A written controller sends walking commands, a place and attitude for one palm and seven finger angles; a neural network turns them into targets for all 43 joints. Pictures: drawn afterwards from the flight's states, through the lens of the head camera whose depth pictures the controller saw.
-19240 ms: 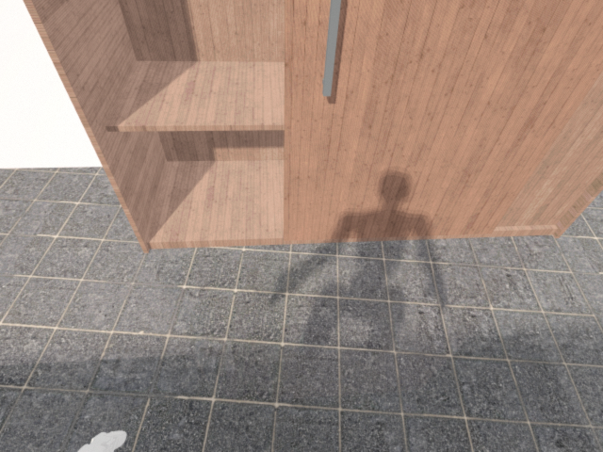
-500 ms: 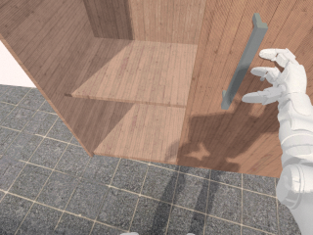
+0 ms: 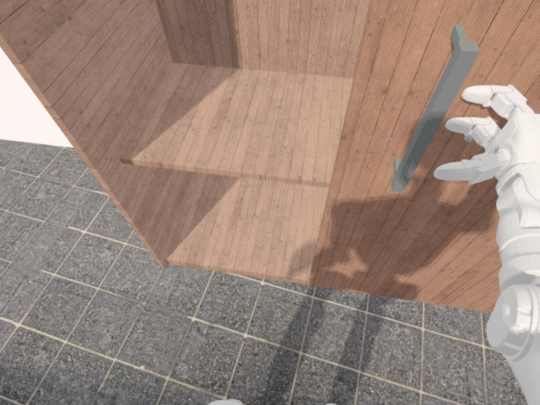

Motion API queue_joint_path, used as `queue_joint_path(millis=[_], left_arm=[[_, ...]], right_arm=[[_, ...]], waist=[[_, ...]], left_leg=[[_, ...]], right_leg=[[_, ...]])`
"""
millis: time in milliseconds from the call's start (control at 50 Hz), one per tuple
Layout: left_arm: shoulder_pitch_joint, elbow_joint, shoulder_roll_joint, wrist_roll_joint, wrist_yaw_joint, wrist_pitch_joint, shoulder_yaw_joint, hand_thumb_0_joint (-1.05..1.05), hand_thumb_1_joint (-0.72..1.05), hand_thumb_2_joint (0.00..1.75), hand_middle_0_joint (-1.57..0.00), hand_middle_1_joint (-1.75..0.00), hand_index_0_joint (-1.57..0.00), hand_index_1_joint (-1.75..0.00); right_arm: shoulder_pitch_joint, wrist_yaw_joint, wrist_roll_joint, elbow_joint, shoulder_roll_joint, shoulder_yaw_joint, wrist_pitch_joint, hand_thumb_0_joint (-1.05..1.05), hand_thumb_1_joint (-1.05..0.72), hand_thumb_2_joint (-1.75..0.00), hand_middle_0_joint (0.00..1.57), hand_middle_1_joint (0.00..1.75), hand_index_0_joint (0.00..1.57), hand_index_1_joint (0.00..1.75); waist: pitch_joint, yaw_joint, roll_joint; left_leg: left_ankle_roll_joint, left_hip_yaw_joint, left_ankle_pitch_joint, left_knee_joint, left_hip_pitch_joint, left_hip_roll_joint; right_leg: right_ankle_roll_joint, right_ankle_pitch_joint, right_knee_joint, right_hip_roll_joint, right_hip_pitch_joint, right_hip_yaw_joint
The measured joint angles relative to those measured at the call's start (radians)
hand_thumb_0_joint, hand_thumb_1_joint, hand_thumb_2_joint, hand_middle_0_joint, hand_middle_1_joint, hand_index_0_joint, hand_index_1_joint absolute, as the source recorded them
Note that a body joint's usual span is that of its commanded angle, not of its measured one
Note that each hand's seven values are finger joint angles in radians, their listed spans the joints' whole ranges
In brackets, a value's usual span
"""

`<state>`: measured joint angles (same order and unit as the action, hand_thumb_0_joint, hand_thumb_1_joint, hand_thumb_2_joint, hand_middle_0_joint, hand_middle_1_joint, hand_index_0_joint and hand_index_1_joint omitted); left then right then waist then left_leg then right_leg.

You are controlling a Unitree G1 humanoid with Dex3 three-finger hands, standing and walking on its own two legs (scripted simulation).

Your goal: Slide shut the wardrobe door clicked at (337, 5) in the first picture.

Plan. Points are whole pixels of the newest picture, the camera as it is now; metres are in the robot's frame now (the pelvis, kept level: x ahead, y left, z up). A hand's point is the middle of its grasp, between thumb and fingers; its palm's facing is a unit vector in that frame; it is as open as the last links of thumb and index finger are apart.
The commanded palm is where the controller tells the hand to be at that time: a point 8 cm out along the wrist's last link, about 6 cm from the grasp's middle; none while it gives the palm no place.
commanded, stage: move the hooked fingers beside the handle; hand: right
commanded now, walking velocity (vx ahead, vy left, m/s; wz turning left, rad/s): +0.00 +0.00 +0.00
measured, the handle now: (423, 122) +0.52 -0.14 +0.13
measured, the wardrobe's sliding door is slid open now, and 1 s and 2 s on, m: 0.56 0.56 0.56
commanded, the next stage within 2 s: none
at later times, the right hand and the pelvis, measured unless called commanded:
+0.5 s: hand (470, 138) +0.49 -0.19 +0.14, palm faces -0.02 +1.00 +0.01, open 13.4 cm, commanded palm +0.48 -0.25 +0.15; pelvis -0.01 +0.00 +0.00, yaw +1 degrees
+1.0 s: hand (477, 137) +0.49 -0.20 +0.14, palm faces -0.05 +1.00 +0.00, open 13.2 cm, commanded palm +0.48 -0.27 +0.15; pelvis -0.01 +0.00 +0.00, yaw +1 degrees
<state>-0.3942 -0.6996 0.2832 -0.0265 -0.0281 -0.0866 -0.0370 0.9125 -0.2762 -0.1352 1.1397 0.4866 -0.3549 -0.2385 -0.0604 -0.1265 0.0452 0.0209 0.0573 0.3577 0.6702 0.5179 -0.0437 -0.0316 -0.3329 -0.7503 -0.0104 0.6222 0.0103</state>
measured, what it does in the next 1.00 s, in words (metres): stands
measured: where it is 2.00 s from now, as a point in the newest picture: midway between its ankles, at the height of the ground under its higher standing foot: outside the picture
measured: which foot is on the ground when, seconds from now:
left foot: down 0.00-1.00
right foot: down 0.00-1.00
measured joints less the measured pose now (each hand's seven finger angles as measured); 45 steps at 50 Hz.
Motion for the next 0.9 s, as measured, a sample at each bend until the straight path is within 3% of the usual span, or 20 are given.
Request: queue_joint_path(millis=[900], left_arm=[[-0.019,0.035,0.013,-0.010,-0.027,0.047,-0.016,0.01,0.91,0.90,-0.20,-0.30,-0.20,-0.30]], right_arm=[[0.033,-0.076,0.041,0.091,0.100,-0.084,-0.011,-0.01,0.50,-0.30,0.38,1.22,0.43,1.22]], waist=[[0.000,-0.043,-0.001]], left_leg=[[-0.002,-0.018,-0.022,0.005,0.038,-0.013]], right_leg=[[-0.002,0.012,-0.008,-0.015,0.032,-0.016]])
